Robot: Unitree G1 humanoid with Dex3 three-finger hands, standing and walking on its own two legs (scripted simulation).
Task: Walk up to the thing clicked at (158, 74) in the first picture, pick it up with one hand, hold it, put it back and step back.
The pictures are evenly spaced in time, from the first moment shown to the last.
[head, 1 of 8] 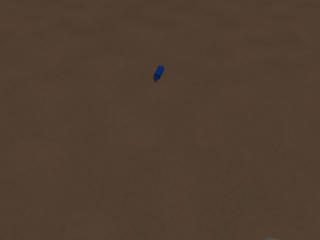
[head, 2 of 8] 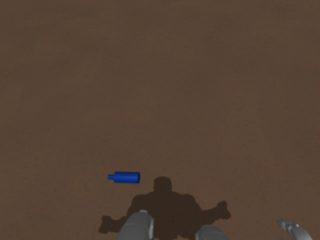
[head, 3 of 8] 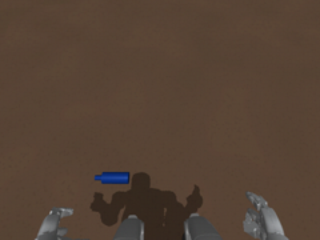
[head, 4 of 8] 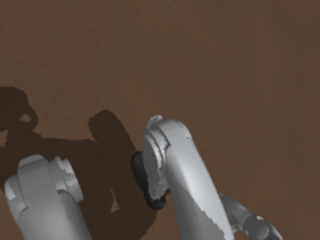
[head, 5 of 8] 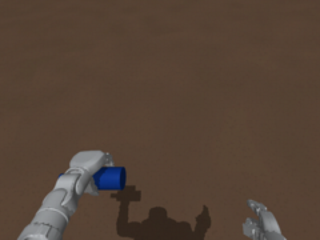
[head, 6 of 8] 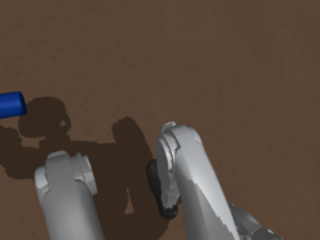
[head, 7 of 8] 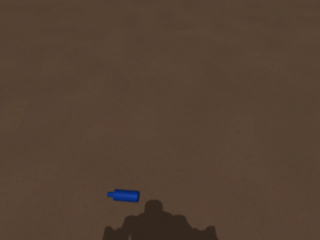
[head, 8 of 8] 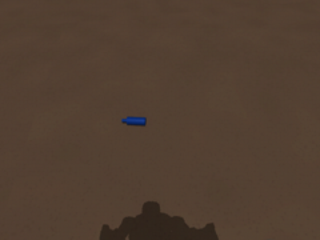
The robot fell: no
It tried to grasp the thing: yes
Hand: left
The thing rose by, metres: 0.68
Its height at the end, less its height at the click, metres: +0.00
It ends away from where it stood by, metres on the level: 0.01
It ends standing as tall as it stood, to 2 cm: yes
